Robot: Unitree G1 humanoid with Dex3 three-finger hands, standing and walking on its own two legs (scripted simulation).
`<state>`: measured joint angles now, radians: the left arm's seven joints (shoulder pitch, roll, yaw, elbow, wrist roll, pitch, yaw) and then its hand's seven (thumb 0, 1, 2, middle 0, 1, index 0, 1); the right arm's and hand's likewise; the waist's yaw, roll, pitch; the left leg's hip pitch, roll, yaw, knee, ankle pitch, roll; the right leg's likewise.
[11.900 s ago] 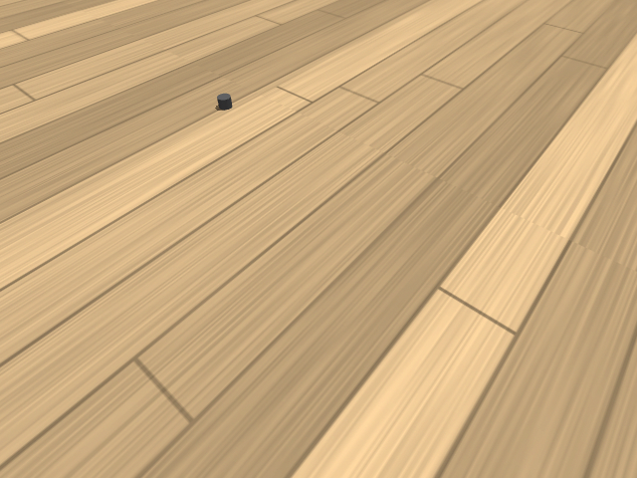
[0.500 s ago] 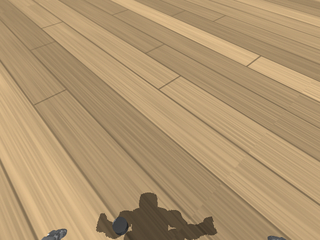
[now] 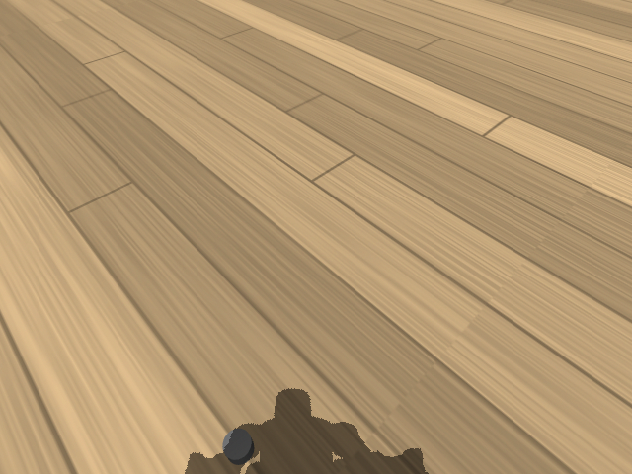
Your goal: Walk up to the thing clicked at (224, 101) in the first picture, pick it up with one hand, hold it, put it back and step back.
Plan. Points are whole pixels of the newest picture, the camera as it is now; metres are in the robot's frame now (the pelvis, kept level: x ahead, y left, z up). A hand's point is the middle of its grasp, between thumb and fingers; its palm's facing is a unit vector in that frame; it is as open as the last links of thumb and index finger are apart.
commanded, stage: walk up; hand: left
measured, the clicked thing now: (238, 446) +0.34 +0.23 -0.75
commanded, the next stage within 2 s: stand in 0.32 s
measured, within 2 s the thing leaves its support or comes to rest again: neither
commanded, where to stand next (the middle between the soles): +0.04 +0.00 m, yaw +2 degrees
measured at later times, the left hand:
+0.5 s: hand out of the picture +0.07 +0.26 -0.15, palm faces -0.01 -0.94 -0.33, open 7.4 cm
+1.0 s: hand out of the picture +0.10 +0.27 -0.15, palm faces -0.01 -0.94 -0.35, open 7.4 cm
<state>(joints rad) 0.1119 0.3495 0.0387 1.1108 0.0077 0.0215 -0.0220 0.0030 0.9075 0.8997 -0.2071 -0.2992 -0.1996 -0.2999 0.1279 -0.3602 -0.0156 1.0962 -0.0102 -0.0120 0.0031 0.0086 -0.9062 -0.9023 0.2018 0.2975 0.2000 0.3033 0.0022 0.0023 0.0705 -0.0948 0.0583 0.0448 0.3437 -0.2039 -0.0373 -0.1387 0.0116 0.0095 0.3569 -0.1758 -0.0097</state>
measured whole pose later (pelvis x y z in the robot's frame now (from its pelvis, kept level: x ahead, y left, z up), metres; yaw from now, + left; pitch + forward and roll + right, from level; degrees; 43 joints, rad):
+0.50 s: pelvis +0.00 +0.01 +0.00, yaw +0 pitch -2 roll +0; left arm 0.12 0.35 0.01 1.13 0.01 -0.01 -0.02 0.00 0.91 0.90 -0.21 -0.30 -0.20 -0.30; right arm 0.13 -0.35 -0.01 1.12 -0.02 -0.01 0.01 0.01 -0.91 -0.90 0.20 0.30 0.20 0.30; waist 0.00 0.00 0.05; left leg -0.10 0.04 0.04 0.32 -0.19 -0.02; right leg -0.14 -0.01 0.01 0.33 -0.16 0.01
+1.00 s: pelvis +0.02 +0.01 +0.00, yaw +1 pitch -2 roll +0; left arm 0.10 0.35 -0.01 1.12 0.01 -0.02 0.00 0.00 0.91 0.90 -0.21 -0.30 -0.20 -0.30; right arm 0.10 -0.36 0.00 1.12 -0.01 -0.01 0.01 0.01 -0.91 -0.90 0.20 0.30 0.20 0.30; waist -0.01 0.01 0.04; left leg -0.07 0.04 0.03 0.30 -0.20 -0.03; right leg -0.11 -0.01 0.00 0.31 -0.18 0.01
